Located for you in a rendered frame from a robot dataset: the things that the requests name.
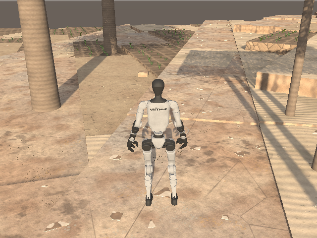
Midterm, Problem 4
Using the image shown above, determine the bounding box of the humanoid robot torso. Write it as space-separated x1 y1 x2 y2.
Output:
147 99 170 149

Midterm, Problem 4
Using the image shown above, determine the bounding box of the right robot hand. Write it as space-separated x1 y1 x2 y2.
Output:
176 138 188 149

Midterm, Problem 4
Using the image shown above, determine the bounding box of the left robot hand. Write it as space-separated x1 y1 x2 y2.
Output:
127 140 138 152

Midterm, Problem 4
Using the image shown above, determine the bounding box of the robot left upper arm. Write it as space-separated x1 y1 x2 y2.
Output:
134 100 148 128

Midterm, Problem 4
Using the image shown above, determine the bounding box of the robot right upper arm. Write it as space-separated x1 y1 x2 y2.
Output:
169 100 182 127

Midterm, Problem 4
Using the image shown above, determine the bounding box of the robot right thigh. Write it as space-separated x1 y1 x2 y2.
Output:
165 138 175 174

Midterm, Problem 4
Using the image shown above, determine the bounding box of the robot right forearm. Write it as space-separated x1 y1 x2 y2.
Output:
177 120 186 139

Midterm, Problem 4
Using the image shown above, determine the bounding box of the robot left forearm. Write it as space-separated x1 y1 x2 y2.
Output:
129 120 139 142

